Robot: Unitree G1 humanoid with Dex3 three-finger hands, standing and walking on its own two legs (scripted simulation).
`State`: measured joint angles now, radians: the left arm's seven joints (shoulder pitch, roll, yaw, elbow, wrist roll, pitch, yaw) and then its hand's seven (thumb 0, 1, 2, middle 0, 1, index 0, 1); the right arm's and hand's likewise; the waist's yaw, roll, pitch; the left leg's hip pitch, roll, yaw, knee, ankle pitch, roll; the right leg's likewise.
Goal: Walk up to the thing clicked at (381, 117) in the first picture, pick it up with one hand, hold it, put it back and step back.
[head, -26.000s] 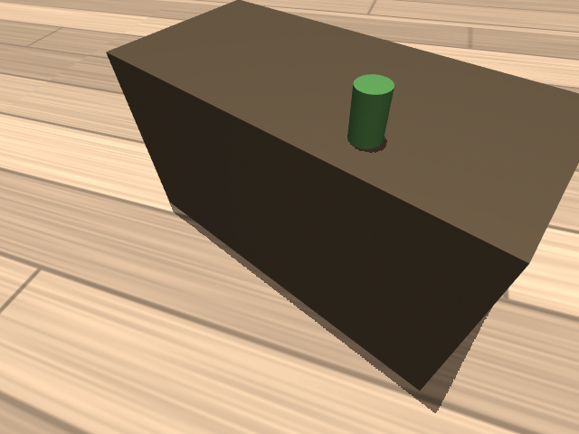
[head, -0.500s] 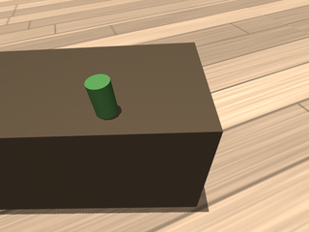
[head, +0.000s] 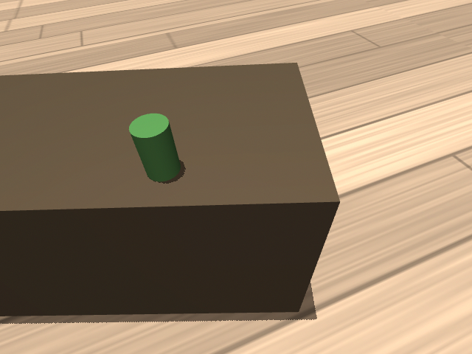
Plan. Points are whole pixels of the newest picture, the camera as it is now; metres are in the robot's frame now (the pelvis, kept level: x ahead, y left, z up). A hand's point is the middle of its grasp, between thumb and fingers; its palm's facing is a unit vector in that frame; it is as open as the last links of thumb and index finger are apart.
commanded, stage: home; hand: left
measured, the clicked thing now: (156, 148) +0.53 +0.21 +0.04
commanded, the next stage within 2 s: stand in 0.88 s
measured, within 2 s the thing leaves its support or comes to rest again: neither
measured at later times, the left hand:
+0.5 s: hand out of the picture +0.10 +0.26 -0.15, palm faces -0.03 -0.93 -0.36, open 17.5 cm
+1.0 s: hand out of the picture +0.11 +0.26 -0.15, palm faces -0.02 -0.94 -0.35, open 17.6 cm
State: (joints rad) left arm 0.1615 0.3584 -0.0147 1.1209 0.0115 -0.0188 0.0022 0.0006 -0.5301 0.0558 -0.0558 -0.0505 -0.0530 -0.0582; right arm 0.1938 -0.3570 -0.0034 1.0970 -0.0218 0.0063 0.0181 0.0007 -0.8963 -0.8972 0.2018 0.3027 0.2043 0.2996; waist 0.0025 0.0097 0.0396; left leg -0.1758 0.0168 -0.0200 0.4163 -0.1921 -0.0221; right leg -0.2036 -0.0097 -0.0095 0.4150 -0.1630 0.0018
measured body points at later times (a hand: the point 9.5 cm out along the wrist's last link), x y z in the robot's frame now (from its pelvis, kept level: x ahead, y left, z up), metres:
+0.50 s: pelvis +0.03 +0.01 +0.01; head +0.03 +0.00 +0.45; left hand +0.10 +0.31 -0.12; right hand +0.10 -0.29 -0.13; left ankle +0.02 +0.13 -0.74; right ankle +0.04 -0.12 -0.74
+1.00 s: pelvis +0.03 +0.00 +0.01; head +0.03 +0.00 +0.46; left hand +0.11 +0.30 -0.12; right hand +0.10 -0.30 -0.13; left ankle +0.02 +0.13 -0.74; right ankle +0.04 -0.12 -0.74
